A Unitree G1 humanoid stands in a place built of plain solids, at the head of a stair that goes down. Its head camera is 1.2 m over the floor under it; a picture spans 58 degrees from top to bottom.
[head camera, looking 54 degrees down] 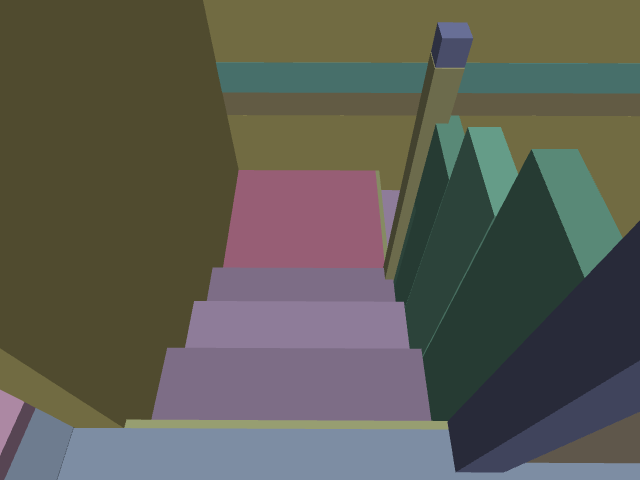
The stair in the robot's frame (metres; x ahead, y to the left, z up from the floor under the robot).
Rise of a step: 0.18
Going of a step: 0.27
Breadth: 0.85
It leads straight ahead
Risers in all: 4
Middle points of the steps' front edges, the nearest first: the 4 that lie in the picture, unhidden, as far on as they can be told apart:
0.29 0.09 0.00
0.56 0.09 -0.18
0.83 0.08 -0.36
1.10 0.08 -0.53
